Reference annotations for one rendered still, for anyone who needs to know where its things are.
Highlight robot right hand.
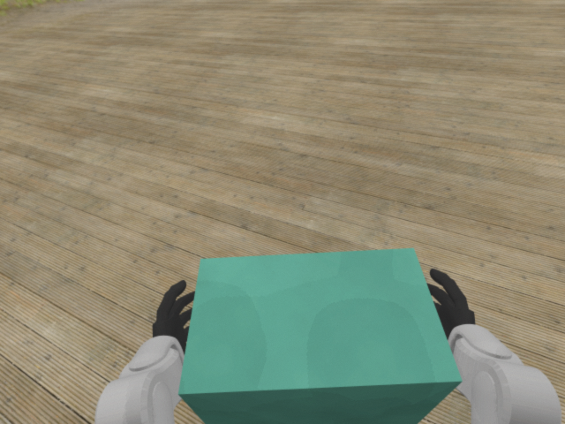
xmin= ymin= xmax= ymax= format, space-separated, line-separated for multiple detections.
xmin=427 ymin=269 xmax=476 ymax=340

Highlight right robot forearm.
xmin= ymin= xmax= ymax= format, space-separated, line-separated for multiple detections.
xmin=448 ymin=324 xmax=561 ymax=424

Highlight left robot forearm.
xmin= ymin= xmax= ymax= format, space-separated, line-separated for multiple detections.
xmin=94 ymin=336 xmax=185 ymax=424

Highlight carton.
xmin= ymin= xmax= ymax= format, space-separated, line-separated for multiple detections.
xmin=178 ymin=248 xmax=462 ymax=424

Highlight robot left hand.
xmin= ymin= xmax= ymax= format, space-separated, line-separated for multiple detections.
xmin=153 ymin=280 xmax=195 ymax=354

